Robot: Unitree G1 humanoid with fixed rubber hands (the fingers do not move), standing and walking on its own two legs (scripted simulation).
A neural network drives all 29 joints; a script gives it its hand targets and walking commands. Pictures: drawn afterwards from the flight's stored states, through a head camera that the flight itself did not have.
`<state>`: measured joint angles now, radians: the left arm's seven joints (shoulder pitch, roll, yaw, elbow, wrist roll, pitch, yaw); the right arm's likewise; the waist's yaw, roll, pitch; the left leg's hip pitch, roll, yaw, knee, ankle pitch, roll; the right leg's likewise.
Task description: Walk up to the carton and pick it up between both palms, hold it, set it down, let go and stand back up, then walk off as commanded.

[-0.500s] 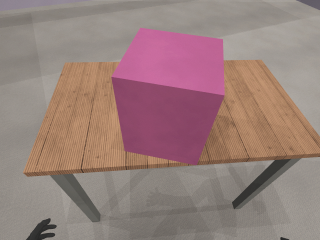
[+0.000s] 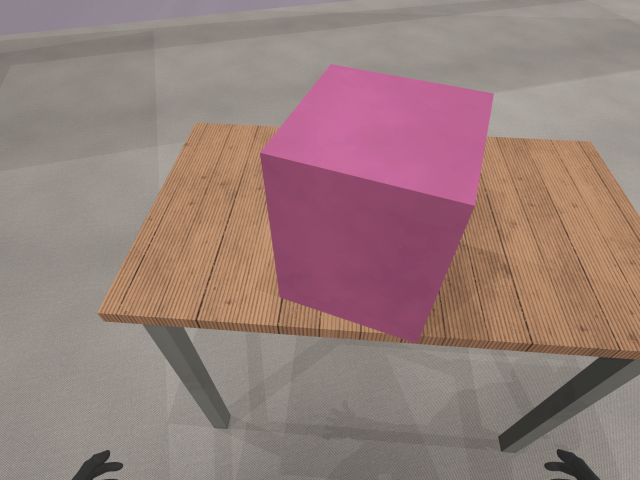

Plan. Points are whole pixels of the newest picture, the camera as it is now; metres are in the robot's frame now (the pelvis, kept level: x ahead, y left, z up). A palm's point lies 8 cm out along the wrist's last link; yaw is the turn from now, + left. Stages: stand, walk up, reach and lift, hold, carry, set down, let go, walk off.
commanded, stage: walk up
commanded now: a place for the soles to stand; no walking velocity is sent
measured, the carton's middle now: (374, 206) +0.45 -0.06 +0.08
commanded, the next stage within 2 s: none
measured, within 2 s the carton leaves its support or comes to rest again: neither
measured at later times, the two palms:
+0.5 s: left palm out of the picture +0.07 +0.33 -0.11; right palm out of the picture +0.11 -0.30 -0.09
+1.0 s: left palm out of the picture +0.07 +0.34 -0.11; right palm out of the picture +0.13 -0.30 -0.09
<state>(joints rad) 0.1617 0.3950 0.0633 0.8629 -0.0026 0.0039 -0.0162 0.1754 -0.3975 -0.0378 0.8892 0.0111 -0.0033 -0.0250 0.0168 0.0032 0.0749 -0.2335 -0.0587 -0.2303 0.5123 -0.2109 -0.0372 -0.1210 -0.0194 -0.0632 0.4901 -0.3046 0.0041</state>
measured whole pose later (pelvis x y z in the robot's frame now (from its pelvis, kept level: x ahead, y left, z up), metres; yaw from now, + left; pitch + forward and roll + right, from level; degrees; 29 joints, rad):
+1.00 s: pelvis +0.01 +0.01 -0.01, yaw +3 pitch -3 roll -1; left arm 0.18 0.41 0.09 0.90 0.01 0.03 -0.02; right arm 0.15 -0.40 -0.05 0.92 0.01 0.01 -0.03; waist 0.04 0.00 0.07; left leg -0.28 -0.10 -0.27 0.60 -0.25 -0.02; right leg -0.13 -0.04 -0.11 0.55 -0.35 0.01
